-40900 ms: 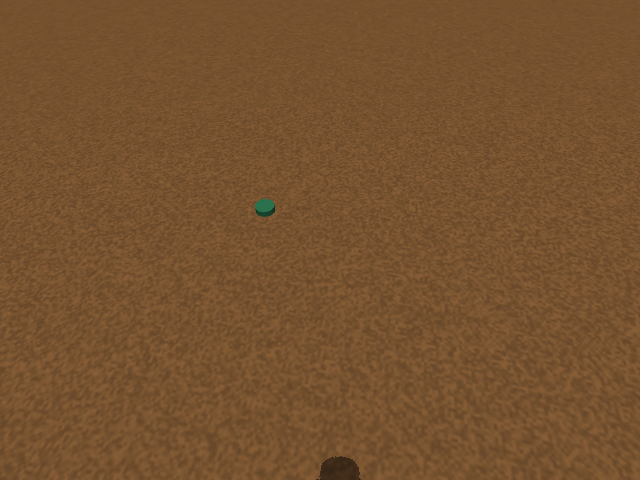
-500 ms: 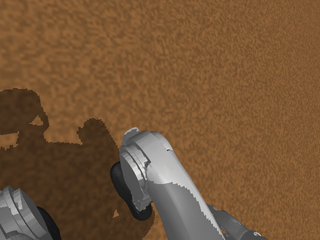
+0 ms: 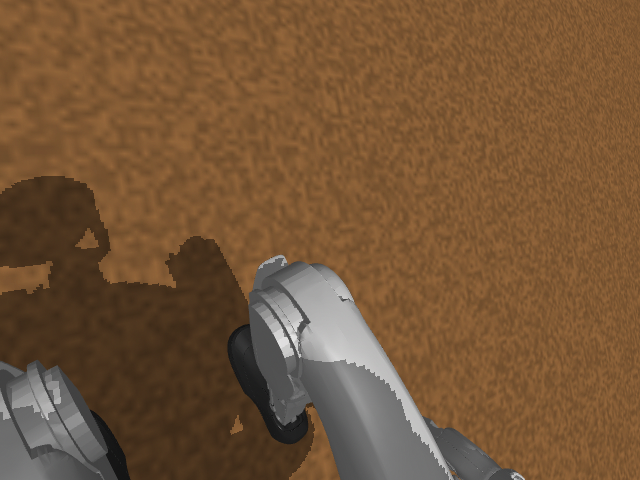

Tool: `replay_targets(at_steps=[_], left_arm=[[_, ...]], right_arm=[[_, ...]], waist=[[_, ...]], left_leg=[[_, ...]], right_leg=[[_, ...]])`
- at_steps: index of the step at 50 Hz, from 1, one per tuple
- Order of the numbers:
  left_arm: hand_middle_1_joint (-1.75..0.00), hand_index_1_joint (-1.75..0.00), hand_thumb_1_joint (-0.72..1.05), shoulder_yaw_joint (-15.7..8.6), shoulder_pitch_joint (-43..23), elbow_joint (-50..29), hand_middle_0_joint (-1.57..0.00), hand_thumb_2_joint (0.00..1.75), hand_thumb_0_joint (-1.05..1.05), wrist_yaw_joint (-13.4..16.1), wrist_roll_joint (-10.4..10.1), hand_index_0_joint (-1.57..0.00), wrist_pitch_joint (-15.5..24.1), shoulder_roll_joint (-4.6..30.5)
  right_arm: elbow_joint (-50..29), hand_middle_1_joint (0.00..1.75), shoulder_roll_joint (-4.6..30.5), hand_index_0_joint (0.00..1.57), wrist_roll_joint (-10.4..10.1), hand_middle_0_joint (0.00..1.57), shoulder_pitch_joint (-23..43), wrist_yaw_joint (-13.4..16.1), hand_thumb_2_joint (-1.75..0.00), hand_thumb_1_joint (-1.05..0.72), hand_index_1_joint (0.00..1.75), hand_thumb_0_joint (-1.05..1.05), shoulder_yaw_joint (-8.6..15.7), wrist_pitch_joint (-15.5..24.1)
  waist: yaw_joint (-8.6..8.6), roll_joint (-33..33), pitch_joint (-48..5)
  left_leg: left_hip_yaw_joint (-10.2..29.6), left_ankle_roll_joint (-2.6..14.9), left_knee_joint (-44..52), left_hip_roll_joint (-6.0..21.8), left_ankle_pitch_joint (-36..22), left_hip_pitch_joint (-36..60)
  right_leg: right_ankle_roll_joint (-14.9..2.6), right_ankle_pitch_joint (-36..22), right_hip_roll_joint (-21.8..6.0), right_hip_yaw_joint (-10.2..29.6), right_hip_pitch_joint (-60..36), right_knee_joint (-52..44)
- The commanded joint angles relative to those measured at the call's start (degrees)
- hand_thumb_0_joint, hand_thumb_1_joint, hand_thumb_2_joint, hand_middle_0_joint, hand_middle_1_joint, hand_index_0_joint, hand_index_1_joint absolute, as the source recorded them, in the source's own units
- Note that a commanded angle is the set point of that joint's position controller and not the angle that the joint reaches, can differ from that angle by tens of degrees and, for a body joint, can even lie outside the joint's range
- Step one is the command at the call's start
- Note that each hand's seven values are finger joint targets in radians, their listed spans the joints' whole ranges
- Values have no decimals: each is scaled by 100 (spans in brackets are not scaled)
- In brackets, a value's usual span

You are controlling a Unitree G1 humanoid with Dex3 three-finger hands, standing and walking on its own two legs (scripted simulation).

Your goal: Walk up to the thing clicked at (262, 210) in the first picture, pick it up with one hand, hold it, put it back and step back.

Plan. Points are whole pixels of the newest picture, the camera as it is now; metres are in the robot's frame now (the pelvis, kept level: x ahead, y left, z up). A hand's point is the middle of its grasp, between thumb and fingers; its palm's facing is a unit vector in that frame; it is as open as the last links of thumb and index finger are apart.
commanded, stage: withdraw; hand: left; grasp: from above
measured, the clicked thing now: out of the picture +0.48 +0.34 -0.30
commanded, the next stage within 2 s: home in 0.76 s
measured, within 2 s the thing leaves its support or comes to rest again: neither
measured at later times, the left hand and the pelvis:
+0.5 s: hand out of the picture +0.46 +0.34 -0.11, palm faces -0.49 -0.14 -0.86, open 14.0 cm; pelvis -0.01 -0.01 +0.03, yaw +6 degrees
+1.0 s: hand out of the picture +0.49 +0.35 -0.12, palm faces -0.34 -0.12 -0.93, open 13.4 cm; pelvis +0.00 -0.01 +0.02, yaw +6 degrees
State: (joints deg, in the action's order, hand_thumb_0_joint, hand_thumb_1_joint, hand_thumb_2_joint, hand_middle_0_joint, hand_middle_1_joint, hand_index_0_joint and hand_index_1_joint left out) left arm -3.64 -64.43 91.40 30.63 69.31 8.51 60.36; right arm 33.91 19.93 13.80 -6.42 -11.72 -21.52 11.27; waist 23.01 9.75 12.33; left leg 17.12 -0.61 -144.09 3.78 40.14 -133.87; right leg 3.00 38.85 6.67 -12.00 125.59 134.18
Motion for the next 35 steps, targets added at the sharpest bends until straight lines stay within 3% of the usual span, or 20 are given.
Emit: replay_targets(at_steps=[1,2,5,6,7,10,14,16,17,18,19,22,25,26,27,28,31,35], left_arm=[[-99,-99,-54,-249,-1618,-1948,-6,98,0,181,-65,-6,-167,1448],[-99,-99,-54,-262,-1519,-2155,-6,98,0,111,-119,-6,-247,1308],[-99,-99,-54,-41,-1077,-2008,-6,99,0,-257,-174,-6,-563,712],[-98,-98,-53,-51,-1341,-2272,-6,98,0,-372,-222,-6,-619,704],[-99,-99,-53,101,-1149,-1988,-6,99,0,-530,-241,-6,-734,400],[-100,-100,-54,319,-1214,-2051,-6,99,0,-994,-565,-6,-920,-78],[-101,-101,-54,767,-1259,-1866,-7,101,0,-1852,-773,-6,-911,-678],[-101,-102,-53,833,-1367,-2016,-7,101,0,-2171,-779,-6,-824,-679],[-101,-101,-52,813,-1536,-2232,-7,101,0,-2265,-796,-6,-755,-632],[-101,-101,-52,858,-1521,-2173,-7,101,0,-2347,-755,-7,-698,-753],[-101,-101,-51,860,-1602,-2286,-7,101,0,-2396,-717,-7,-625,-700],[-100,-100,-51,696,-1650,-2304,-7,101,0,-2354,-511,-7,-424,-460],[-100,-100,-52,409,-1853,-2258,-7,101,0,-2079,-281,-7,-220,40],[-99,-100,-52,183,-1932,-2365,-7,101,0,-1938,-209,-7,-133,328],[-99,-99,-52,123,-1806,-2062,-7,100,0,-1809,-110,-7,-106,345],[-99,-99,-52,156,-1772,-1883,-7,100,0,-1695,-41,-7,-69,334],[-99,-99,-53,100,-2097,-1685,-7,100,0,-1360,161,-7,22,508],[-99,-99,-53,4,-2499,-2085,-7,99,0,-1121,119,-7,59,691]], right_arm=[[88,30,1782,20,-123,20,-1038,-47,-90,-91,30,0,818,-65],[67,30,1740,20,-158,20,-1041,-83,-90,-91,30,0,903,-99],[157,30,1625,20,-279,20,-1144,-172,-90,-90,30,0,1147,-254],[155,30,1606,20,-354,20,-1177,-173,-90,-90,30,0,1215,-323],[147,30,1540,20,-402,20,-1236,-195,-90,-90,30,0,1256,-387],[104,30,1420,20,-554,20,-1413,-198,-90,-90,30,0,1398,-571],[80,30,1473,20,-710,20,-1553,-5,-90,-90,30,0,1624,-817],[22,30,1432,20,-749,20,-1587,132,-90,-90,30,0,1679,-943],[3,30,1427,20,-778,20,-1588,210,-90,-89,30,0,1696,-995],[2,30,1430,20,-780,20,-1624,276,-90,-89,30,0,1682,-1035],[-16,30,1356,20,-793,20,-1612,337,-90,-89,30,0,1672,-1077],[-64,30,1321,20,-775,20,-1598,507,-90,-89,30,0,1606,-1189],[-67,30,1260,20,-713,20,-1475,602,-90,-89,30,0,1492,-1238],[-43,30,1232,20,-690,20,-1463,621,-90,-89,30,0,1427,-1264],[-18,30,1265,20,-677,20,-1416,655,-90,-89,30,0,1412,-1274],[6,30,1165,20,-636,20,-1401,641,-90,-89,30,0,1336,-1274],[23,30,1300,20,-563,20,-1379,670,-90,-89,30,0,1329,-1247],[90,30,1309,20,-447,20,-1450,684,-90,-89,30,0,1322,-1147]], waist=[[-124,-4567,-5135],[-263,-4695,-5310],[-346,-4400,-5086],[-361,-4271,-5145],[-325,-4023,-4990],[-276,-3153,-4610],[-168,-2311,-4141],[-214,-2164,-4139],[-324,-2154,-4233],[-238,-2173,-4182],[-323,-2182,-4325],[-352,-2117,-4369],[-467,-2370,-4488],[-548,-2585,-4594],[-562,-2599,-4524],[-511,-2768,-4527],[-387,-2999,-4559],[-325,-3347,-4891]], left_leg=[[-692,-17,1459,182,-2053,3713],[-703,-37,1554,152,-2081,3754],[-802,13,1623,127,-1821,3403],[-833,45,1634,93,-1720,3230],[-862,83,1619,80,-1570,2972],[-921,197,1727,23,-1135,2217],[-815,200,2097,-42,-570,2146],[-842,190,2157,-74,-493,2195],[-874,175,2170,-99,-545,2284],[-882,164,2191,-141,-591,2310],[-931,166,2153,-137,-678,2366],[-971,162,2043,-187,-892,2371],[-1065,164,1906,-207,-968,2389],[-1118,164,1886,-221,-1054,2405],[-1120,150,1848,-231,-1017,2448],[-1157,148,1855,-199,-1045,2468],[-1113,141,1800,-206,-794,2597],[-1095,112,1786,-169,-681,2791]], right_leg=[[-445,-2245,191,-456,-2328,-1086],[-480,-2218,170,-444,-2188,-1036],[-494,-1963,208,-317,-1886,-1141],[-486,-1951,186,-305,-1805,-1178],[-479,-1854,208,-220,-1853,-1215],[-441,-1443,220,-13,-2058,-1465],[-527,-696,144,13,-1843,-1795],[-557,-555,123,90,-1929,-1872],[-580,-586,92,113,-1892,-1885],[-581,-682,53,64,-1844,-1876],[-587,-728,70,137,-1929,-1856],[-605,-855,21,132,-1894,-1801],[-598,-882,-1,195,-1781,-1665],[-575,-967,-27,212,-1860,-1624],[-601,-894,-32,193,-1671,-1579],[-571,-948,-16,244,-1793,-1500],[-600,-711,-17,162,-1439,-1463],[-566,-619,-37,130,-1533,-1397]])
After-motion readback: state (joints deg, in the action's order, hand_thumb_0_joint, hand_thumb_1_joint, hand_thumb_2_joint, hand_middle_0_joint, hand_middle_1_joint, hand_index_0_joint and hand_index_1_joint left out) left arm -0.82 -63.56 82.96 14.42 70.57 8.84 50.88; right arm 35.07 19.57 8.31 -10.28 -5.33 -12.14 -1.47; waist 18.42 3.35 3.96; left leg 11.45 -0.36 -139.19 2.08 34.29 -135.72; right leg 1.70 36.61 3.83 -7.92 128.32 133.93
